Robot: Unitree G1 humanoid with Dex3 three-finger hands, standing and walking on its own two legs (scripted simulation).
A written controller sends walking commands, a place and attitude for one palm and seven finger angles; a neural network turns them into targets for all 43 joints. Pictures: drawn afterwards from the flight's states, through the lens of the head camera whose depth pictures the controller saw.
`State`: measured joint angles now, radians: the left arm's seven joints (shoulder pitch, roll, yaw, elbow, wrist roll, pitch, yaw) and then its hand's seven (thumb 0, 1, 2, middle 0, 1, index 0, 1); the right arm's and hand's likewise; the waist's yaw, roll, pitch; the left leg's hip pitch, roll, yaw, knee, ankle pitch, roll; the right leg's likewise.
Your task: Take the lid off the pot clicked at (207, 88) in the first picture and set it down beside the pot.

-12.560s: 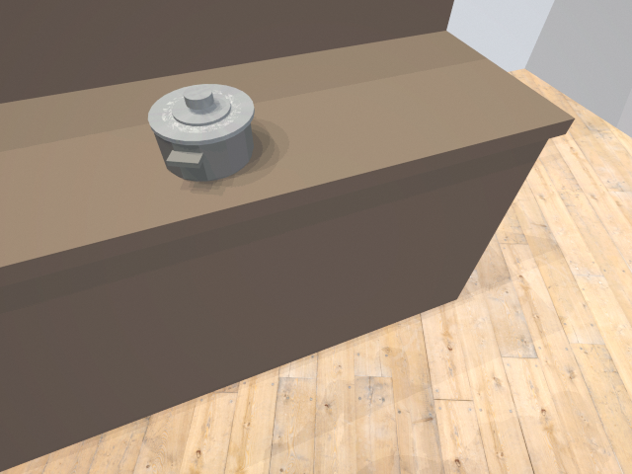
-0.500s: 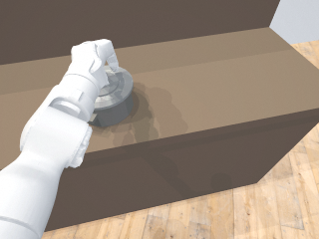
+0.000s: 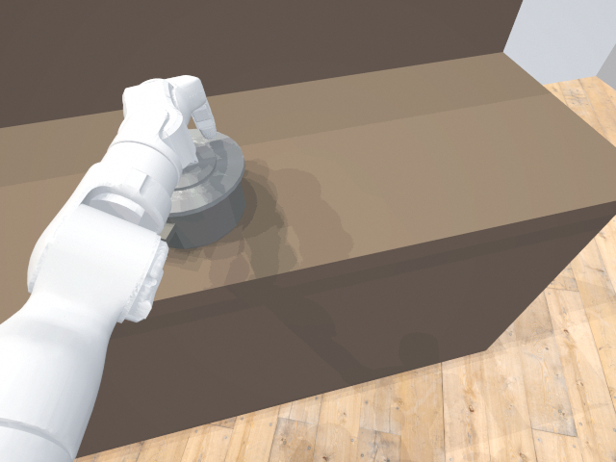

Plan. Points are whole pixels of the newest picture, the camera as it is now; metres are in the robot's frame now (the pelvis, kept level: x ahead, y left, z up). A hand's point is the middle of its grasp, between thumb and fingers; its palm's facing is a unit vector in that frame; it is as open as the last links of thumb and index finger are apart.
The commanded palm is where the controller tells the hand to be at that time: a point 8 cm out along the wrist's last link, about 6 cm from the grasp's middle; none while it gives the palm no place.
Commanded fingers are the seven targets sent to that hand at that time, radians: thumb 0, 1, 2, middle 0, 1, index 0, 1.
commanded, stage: lower the open fingers around the knob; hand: left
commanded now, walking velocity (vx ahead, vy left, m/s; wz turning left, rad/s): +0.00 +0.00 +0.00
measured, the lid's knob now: (177, 153) +0.51 +0.14 +0.14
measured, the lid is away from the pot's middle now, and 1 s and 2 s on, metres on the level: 0.01 0.01 0.01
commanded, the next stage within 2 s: close the fingers and squeeze the knob in 0.54 s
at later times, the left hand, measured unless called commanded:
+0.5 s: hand (177, 146) +0.49 +0.13 +0.17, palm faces -0.39 -0.13 -0.91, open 10.0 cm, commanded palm +0.49 +0.13 +0.21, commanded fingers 0.00 -0.35 1.57 -0.85 -0.08 -0.85 -0.08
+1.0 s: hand (177, 150) +0.49 +0.13 +0.16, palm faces -0.40 -0.13 -0.91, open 9.6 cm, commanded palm +0.50 +0.13 +0.21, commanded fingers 0.00 0.10 0.88 -0.50 -1.04 -0.50 -1.04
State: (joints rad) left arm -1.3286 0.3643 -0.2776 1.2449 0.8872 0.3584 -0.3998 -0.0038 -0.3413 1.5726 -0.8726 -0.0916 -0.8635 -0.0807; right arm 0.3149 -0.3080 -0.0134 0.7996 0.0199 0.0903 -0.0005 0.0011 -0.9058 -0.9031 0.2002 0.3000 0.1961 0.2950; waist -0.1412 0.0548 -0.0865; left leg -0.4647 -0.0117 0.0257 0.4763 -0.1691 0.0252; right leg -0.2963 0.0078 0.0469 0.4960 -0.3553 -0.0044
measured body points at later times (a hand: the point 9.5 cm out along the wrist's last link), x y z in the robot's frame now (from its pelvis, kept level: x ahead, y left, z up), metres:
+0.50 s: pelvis +0.00 +0.01 +0.00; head +0.03 -0.01 +0.45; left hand +0.50 +0.13 +0.22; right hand +0.03 -0.27 -0.14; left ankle +0.04 +0.11 -0.73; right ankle -0.07 -0.12 -0.73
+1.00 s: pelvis +0.00 +0.01 +0.00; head +0.04 -0.01 +0.45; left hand +0.50 +0.13 +0.21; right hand +0.01 -0.27 -0.14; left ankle +0.04 +0.11 -0.73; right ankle -0.07 -0.12 -0.73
